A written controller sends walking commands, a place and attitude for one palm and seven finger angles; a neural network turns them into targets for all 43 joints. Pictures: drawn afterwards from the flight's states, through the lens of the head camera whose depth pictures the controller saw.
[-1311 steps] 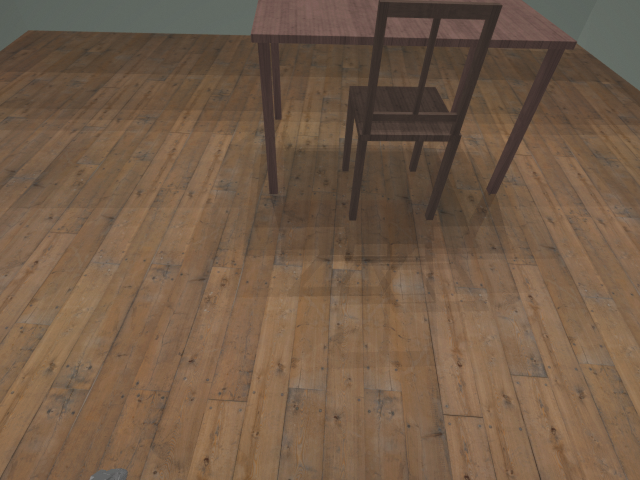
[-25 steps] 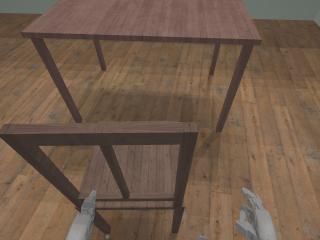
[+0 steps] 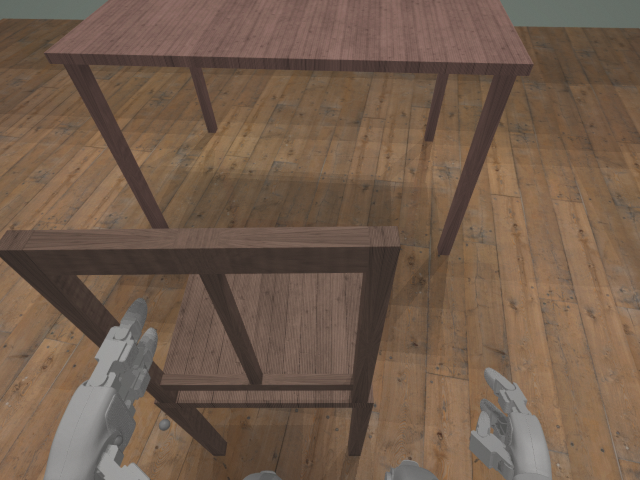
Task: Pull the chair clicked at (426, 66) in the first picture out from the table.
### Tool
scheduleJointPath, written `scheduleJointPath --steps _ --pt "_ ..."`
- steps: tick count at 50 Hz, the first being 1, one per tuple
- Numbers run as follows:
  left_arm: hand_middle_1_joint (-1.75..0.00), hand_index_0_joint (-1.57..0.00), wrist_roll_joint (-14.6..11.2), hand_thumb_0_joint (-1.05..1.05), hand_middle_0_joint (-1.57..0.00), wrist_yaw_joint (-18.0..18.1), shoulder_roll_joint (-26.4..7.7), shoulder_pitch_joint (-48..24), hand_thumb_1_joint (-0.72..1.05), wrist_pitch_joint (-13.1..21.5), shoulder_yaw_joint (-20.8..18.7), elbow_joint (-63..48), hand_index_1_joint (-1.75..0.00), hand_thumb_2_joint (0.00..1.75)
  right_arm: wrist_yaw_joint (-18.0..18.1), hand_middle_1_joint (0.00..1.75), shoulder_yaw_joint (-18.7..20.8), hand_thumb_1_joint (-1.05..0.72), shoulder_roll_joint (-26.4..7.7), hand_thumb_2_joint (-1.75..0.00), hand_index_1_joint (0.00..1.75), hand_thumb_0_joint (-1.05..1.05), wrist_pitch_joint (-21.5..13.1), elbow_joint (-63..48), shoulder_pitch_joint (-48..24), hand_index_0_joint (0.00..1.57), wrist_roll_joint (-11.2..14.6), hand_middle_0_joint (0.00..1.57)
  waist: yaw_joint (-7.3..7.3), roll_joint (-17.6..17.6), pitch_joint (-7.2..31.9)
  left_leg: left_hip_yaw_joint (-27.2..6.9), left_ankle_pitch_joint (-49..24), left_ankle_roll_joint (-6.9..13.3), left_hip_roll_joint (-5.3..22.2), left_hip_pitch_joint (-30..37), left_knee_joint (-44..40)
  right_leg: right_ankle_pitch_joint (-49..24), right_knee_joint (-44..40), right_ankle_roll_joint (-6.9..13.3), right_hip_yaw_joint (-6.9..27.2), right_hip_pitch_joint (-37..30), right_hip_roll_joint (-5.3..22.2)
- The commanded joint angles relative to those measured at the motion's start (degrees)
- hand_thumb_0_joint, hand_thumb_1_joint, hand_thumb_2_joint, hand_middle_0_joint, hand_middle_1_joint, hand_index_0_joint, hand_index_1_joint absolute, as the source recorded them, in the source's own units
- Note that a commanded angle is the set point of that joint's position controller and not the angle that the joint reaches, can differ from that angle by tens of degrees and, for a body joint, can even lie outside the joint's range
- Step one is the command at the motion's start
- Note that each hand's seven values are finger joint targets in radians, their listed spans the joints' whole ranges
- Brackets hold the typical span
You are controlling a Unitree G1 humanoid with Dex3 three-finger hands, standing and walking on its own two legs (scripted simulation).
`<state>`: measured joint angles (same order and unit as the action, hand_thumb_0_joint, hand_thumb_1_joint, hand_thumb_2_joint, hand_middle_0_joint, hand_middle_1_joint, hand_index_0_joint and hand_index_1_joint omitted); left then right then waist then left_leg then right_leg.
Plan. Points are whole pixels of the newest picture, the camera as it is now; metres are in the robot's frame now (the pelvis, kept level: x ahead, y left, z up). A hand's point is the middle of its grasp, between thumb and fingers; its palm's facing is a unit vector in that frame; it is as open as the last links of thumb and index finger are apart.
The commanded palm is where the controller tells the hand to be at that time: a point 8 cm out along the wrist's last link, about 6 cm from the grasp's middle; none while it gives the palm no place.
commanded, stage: draw the hand back to the body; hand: left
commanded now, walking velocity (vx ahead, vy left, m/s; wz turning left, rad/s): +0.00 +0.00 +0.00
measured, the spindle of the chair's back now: (238, 335) +0.30 +0.13 +0.00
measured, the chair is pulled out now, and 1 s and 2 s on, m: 0.54 0.54 0.54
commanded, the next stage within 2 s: step back with the hand held close in 1.12 s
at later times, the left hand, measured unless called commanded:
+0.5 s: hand (51, 343) +0.20 +0.24 +0.18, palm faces +0.40 -0.82 -0.41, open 12.9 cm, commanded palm +0.16 +0.28 +0.20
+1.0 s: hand (20, 293) +0.23 +0.26 +0.21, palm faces +0.45 -0.79 -0.42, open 7.6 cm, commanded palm +0.19 +0.30 +0.24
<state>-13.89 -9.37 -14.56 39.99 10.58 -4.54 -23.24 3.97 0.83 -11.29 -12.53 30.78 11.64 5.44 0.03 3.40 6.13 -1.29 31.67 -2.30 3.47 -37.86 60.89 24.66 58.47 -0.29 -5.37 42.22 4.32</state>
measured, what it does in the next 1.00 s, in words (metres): rises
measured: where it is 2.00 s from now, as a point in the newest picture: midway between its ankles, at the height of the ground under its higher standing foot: outside the picture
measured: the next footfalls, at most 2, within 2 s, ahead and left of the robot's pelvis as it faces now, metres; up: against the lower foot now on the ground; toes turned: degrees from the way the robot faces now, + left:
none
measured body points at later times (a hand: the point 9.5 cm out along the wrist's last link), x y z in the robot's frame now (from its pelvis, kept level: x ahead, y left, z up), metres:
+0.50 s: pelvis +0.03 +0.00 +0.05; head +0.02 -0.03 +0.50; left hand +0.18 +0.28 +0.20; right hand +0.24 -0.22 -0.02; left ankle -0.01 +0.14 -0.67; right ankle +0.05 -0.13 -0.67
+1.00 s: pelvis +0.04 +0.00 +0.07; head +0.04 -0.03 +0.52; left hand +0.20 +0.30 +0.24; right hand +0.24 -0.23 -0.02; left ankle -0.01 +0.14 -0.67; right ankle +0.05 -0.13 -0.67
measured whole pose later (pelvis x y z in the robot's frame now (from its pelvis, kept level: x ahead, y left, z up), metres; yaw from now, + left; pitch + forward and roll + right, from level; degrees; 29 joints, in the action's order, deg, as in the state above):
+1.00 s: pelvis +0.04 +0.00 +0.07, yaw -1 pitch -3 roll -1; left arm -3.8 8.8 -18.1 30.3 1.5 -18.1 -25.4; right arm 4.2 1.0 -13.6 -8.5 38.1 9.5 1.8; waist -3.8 4.8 -1.6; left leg 1.6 20.0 -2.1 3.6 -4.5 27.3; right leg 14.6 28.0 -0.9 -4.9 10.4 2.5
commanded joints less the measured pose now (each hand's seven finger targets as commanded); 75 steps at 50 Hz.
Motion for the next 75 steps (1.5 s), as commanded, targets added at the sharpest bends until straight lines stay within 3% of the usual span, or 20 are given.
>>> scheduleJointPath --steps 1,2,3,5,6,12,19,25,35,37,42,49,54,60,62,63,64,66,68,75 --pt "-0.03 -0.02 -3.5 0.0 -0.02 1.8 -4.9 0.7 -0.41 3.6 -7.9 -15.7 -0.03 0.27 1.3 0.3 2.3 -0.9 -6.4 -0.9 0.3 0.0 -4.9 -9.9 -6.2 0.2 0.6 0.2 0.18 -3.7 6.2 0.2 -12.5 2.5 -2.7 2.7 -13.4 -4.5 -14.2 0.4 0.5 -12.8 -2.1" --pt "-0.04 -0.02 -3.4 0.0 -0.02 1.4 -4.4 0.1 -0.37 3.9 -7.0 -15.4 -0.04 0.29 1.3 0.3 2.2 -0.9 -6.7 -0.9 0.3 0.0 -5.4 -9.4 -6.0 0.2 0.6 0.2 0.67 -4.2 5.3 0.0 -12.0 2.5 -2.7 3.2 -13.8 -4.0 -14.8 0.2 0.5 -12.4 -2.2" --pt "-0.05 -0.03 7.1 0.0 -0.03 10.3 -13.7 5.4 -0.33 -2.0 -11.3 -12.1 -0.05 0.31 2.5 0.3 2.4 -0.9 -6.6 -0.9 0.3 0.0 -2.5 -9.7 -6.3 0.2 -1.4 0.2 -4.23 -0.1 6.6 0.9 -11.1 2.1 -0.6 6.3 -17.1 -3.9 -16.9 1.5 3.3 -17.1 -0.1" --pt "-0.06 -0.04 8.9 0.0 -0.04 15.5 -6.9 2.9 -0.26 -5.4 -5.9 -16.9 -0.06 0.34 2.7 0.3 1.6 -0.9 -6.4 -0.9 0.3 0.0 -1.3 -11.3 -5.6 0.2 -1.7 0.2 -1.21 -0.7 1.2 0.4 -9.7 1.8 -1.0 7.0 -18.9 -4.0 -18.7 1.2 1.7 -16.2 0.2" --pt "-0.07 -0.04 9.5 0.0 -0.04 16.5 -5.4 3.7 -0.22 -6.3 -5.3 -15.0 -0.07 0.36 2.9 0.3 1.5 -0.9 -6.1 -0.9 0.3 0.0 -0.7 -10.4 -6.2 0.2 -2.0 0.2 -1.53 0.5 -0.4 0.8 -9.9 1.9 -0.8 8.0 -19.7 -4.3 -19.4 1.3 1.3 -16.8 0.3" --pt "-0.11 -0.07 11.2 0.0 -0.07 20.0 -9.6 -3.1 -0.01 -7.2 -7.5 -18.0 -0.11 0.46 3.6 0.3 0.8 -0.9 -7.3 -0.9 0.3 0.0 -0.2 -9.7 -6.7 0.2 -2.7 0.2 -1.98 -1.9 -1.9 0.7 -11.9 2.5 -0.7 14.8 -24.5 -6.8 -23.4 1.3 1.0 -21.9 0.1" --pt "-0.16 -0.11 11.2 0.0 -0.11 21.0 -12.2 -6.2 0.25 -7.0 -12.8 -17.0 -0.16 0.58 3.3 0.3 0.5 -0.9 -7.3 -0.9 0.3 0.0 -1.3 -7.0 -7.6 0.2 -2.9 0.2 -3.05 1.2 -3.0 1.2 -17.5 2.2 -0.9 20.0 -28.9 -13.4 -26.7 1.7 1.5 -28.1 -0.2" --pt "-0.21 -0.14 10.6 0.0 -0.14 20.3 -11.7 -6.9 0.47 -6.4 -15.4 -15.1 -0.21 0.69 2.2 0.3 0.6 -0.9 -7.0 -0.9 0.3 0.0 -1.1 -5.3 -8.3 0.2 -3.3 0.2 -3.43 -1.9 -4.1 1.7 -24.1 2.4 -0.4 23.1 -31.8 -20.4 -28.9 1.4 1.2 -31.8 -0.4" --pt "-0.29 -0.19 10.5 0.0 -0.19 20.7 -15.7 -14.8 0.83 -5.3 -21.8 -17.6 -0.29 0.87 1.6 0.3 0.9 -0.9 -7.4 -0.9 0.3 0.0 -1.5 -2.7 -8.9 0.2 -3.6 0.2 -3.8 3.0 -2.3 2.4 -31.2 2.3 0.0 29.1 -35.0 -25.5 -31.6 1.4 1.6 -35.6 -0.2" --pt "-0.3 -0.2 10.1 0.0 -0.2 20.6 -16.3 -14.9 0.9 -5.1 -23.4 -15.9 -0.3 0.9 1.5 0.3 1.2 -0.9 -7.7 -0.9 0.3 0.0 -1.1 -2.3 -8.9 0.2 -3.7 0.2 -4.0 -0.3 -1.7 2.4 -32.3 2.5 0.2 29.8 -35.3 -26.6 -31.9 1.2 1.4 -36.3 -0.3" --pt "-0.3 -0.2 9.8 0.0 -0.2 19.0 -11.6 -10.7 0.9 -5.5 -20.2 -9.9 -0.3 0.9 0.5 0.3 2.1 -0.9 -7.9 -0.9 0.3 0.0 1.0 -2.0 -9.3 0.2 -3.5 0.2 -3.75 -3.7 -3.8 3.0 -33.5 2.8 0.5 29.3 -35.8 -28.5 -33.1 0.8 1.3 -36.2 -0.3" --pt "-0.3 -0.2 10.3 0.0 -0.2 19.7 -17.6 -14.7 0.9 -4.8 -23.8 -18.9 -0.3 0.9 0.6 0.3 2.0 -0.9 -8.1 -0.9 0.3 0.0 0.4 -2.8 -10.3 0.2 -3.6 0.2 -4.13 1.8 2.2 2.9 -33.5 2.7 0.3 31.8 -36.6 -27.9 -33.2 1.2 1.9 -39.4 0.1" --pt "-0.3 -0.2 10.4 0.0 -0.2 20.1 -15.9 -14.3 0.9 -5.4 -22.9 -17.3 -0.3 0.9 0.8 0.3 1.6 -0.9 -7.8 -0.9 0.3 0.0 0.0 -2.0 -10.1 0.2 -3.6 0.2 -3.79 3.2 -1.3 2.7 -33.4 2.2 0.4 30.9 -37.2 -26.5 -34.1 1.5 1.4 -38.3 -0.2" --pt "-0.3 -0.2 9.9 0.0 -0.2 19.4 -12.7 -15.2 0.9 -5.5 -20.4 -11.9 -0.3 0.9 0.7 0.3 1.7 -0.9 -7.8 -0.9 0.3 0.0 1.2 -2.0 -10.2 0.2 -3.5 0.2 -3.52 -0.9 -7.0 2.5 -26.8 2.5 0.3 28.2 -38.4 -21.3 -35.0 1.3 1.4 -35.3 -0.6" --pt "-0.3 -0.2 10.0 0.0 -0.2 19.2 -13.1 -19.2 0.9 -4.9 -19.5 -13.6 -0.3 0.9 0.5 0.3 1.6 -0.9 -8.2 -0.9 0.3 0.0 1.1 -2.3 -10.5 0.2 -3.6 0.2 -3.29 -0.3 -5.6 2.5 -25.1 2.7 0.1 28.7 -38.5 -19.9 -35.0 1.2 1.6 -35.2 -0.5" --pt "-0.3 -0.2 8.9 0.0 -0.2 19.1 -23.7 -28.4 0.9 -2.0 -28.4 -17.5 -0.3 0.9 0.6 0.3 1.7 -0.9 -8.3 -0.9 0.3 0.0 2.2 -3.5 -8.1 0.2 -2.8 0.2 -2.13 -1.1 -7.6 2.7 -19.8 3.8 2.4 27.8 -36.7 -23.0 -38.3 0.8 8.1 -30.7 2.6" --pt "-0.3 -0.2 9.4 0.0 -0.2 18.9 -24.5 -30.7 0.9 -1.2 -28.7 -16.7 -0.3 0.9 1.0 0.3 1.3 -0.9 -7.9 -0.9 0.3 0.0 2.6 -2.8 -7.8 0.2 -3.2 0.2 -1.67 -0.8 -6.8 1.9 -16.1 3.8 1.8 26.9 -36.6 -21.4 -38.8 1.4 9.0 -31.0 4.0" --pt "-0.3 -0.2 9.5 0.0 -0.2 18.6 -16.2 -19.2 0.9 -2.1 -23.5 -11.4 -0.3 0.9 1.0 0.3 1.1 -0.9 -7.3 -0.9 0.3 0.0 3.0 -3.5 -8.7 0.2 -3.4 0.2 -1.4 -2.9 -6.3 1.9 -18.4 3.8 2.0 28.1 -36.2 -23.9 -38.1 1.4 8.8 -30.7 4.2" --pt "-0.3 -0.2 9.7 0.0 -0.2 18.4 -13.7 -13.4 0.9 -2.8 -21.7 -10.7 -0.3 0.9 0.8 0.3 1.0 -0.9 -7.7 -0.9 0.3 0.0 4.0 -4.4 -9.3 0.2 -3.6 0.2 -1.51 0.6 -2.9 1.4 -24.8 3.8 3.3 28.9 -36.9 -27.4 -35.6 1.0 7.1 -32.3 3.7" --pt "-0.3 -0.2 9.8 0.0 -0.2 19.7 -18.2 -7.9 0.9 -2.5 -26.5 -17.4 -0.3 0.9 1.4 0.3 1.6 -0.9 -7.1 -0.9 0.3 0.0 6.6 -6.6 -9.7 0.2 -3.4 0.2 -1.84 1.7 2.4 0.1 -34.7 3.6 5.7 27.1 -37.0 -31.0 -31.0 0.4 4.9 -34.4 3.5"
